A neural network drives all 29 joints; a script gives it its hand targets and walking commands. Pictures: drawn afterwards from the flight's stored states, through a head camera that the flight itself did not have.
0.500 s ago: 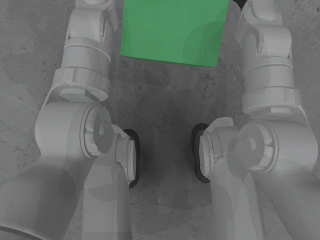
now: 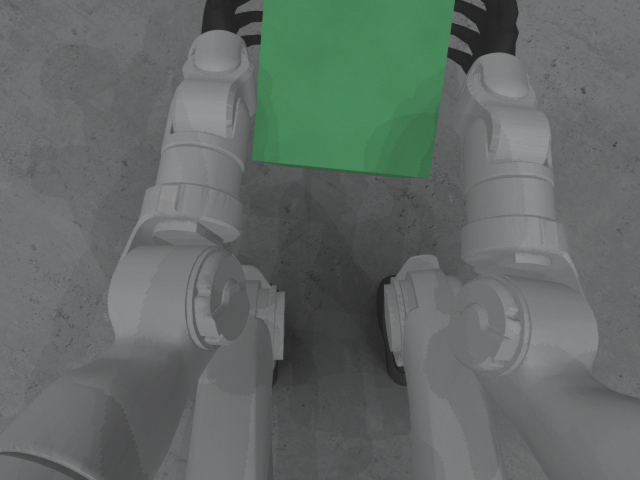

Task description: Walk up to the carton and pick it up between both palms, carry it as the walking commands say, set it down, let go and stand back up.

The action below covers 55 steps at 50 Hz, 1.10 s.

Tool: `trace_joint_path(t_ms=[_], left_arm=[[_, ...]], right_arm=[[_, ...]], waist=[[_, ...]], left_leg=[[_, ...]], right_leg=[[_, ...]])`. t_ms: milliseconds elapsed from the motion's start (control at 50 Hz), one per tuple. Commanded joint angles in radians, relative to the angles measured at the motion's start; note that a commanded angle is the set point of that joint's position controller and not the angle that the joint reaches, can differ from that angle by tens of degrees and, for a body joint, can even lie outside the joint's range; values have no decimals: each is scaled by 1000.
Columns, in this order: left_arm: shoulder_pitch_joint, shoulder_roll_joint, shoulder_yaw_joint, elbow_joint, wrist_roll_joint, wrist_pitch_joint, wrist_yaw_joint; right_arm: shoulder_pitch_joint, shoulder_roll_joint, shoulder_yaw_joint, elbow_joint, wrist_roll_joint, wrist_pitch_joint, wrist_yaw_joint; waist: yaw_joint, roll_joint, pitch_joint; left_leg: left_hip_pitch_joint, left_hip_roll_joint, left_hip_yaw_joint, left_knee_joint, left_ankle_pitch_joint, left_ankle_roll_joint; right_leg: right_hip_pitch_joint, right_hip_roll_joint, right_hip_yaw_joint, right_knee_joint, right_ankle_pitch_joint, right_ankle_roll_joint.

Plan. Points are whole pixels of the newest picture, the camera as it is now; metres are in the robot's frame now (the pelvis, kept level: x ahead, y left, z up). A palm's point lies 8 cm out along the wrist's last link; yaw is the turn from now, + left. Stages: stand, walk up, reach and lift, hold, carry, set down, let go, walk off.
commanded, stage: reach and lift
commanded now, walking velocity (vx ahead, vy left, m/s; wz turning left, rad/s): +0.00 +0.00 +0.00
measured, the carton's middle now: (351, 53) +0.56 -0.03 -0.18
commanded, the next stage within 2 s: none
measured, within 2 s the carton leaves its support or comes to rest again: neither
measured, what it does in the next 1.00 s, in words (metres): rises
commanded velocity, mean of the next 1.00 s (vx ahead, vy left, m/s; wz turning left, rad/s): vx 0.00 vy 0.00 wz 0.00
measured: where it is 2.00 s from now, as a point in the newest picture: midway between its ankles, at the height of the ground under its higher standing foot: (331, 351)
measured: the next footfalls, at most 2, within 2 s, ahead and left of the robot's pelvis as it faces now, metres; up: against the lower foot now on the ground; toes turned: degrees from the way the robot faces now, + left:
none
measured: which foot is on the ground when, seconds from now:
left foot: down 0.00-1.00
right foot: down 0.00-1.00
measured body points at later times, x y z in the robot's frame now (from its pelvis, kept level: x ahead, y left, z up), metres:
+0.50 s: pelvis +0.00 +0.00 +0.04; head +0.30 +0.00 +0.38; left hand +0.54 +0.10 -0.04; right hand +0.51 -0.16 -0.03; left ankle +0.11 +0.13 -0.41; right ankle +0.11 -0.14 -0.41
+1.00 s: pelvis +0.01 +0.00 +0.09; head +0.25 +0.00 +0.47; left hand +0.52 +0.10 +0.03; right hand +0.49 -0.15 +0.04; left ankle +0.11 +0.13 -0.41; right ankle +0.11 -0.14 -0.41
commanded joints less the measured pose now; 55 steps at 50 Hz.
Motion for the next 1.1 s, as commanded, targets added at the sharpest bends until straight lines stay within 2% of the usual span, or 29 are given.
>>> trace_joint_path(t_ms=[0,140,380,620,860,1080], left_arm=[[-616,-1043,-389,-12,-143,-40,-305],[-602,-1070,-373,-23,-128,-21,-310],[-562,-1134,-416,-40,-137,-16,-306],[-478,-1143,-373,-16,-102,-12,-310],[-433,-1178,-375,-6,-96,-12,-318],[-373,-1201,-368,2,-81,-12,-314]], right_arm=[[-709,949,511,30,147,-12,319],[-687,1006,530,26,149,12,324],[-628,1023,526,25,130,4,320],[-561,1082,524,61,124,13,322],[-509,1112,515,67,102,6,310],[-454,1144,508,86,92,7,313]], waist=[[-33,47,-1183],[-13,21,-1238],[-41,58,-1291],[-6,28,-1236],[-17,28,-1221],[-8,30,-1185]], left_leg=[[604,-107,155,-187,226,23],[657,-110,152,-225,217,26],[763,-110,140,-286,277,11],[785,-114,139,-366,250,19],[852,-115,129,-443,232,20],[925,-113,117,-523,217,22]], right_leg=[[636,118,-158,-170,291,-25],[665,122,-155,-207,279,-22],[713,129,-152,-268,332,-32],[777,134,-135,-348,309,-24],[852,135,-121,-429,295,-27],[915,135,-110,-502,277,-27]])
